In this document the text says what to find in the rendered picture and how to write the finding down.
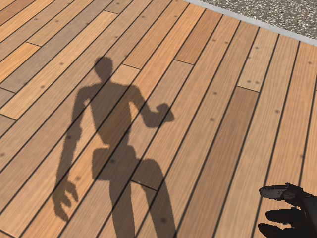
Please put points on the right robot hand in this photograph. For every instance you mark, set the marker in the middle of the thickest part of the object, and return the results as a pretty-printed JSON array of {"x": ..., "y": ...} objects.
[{"x": 303, "y": 220}]

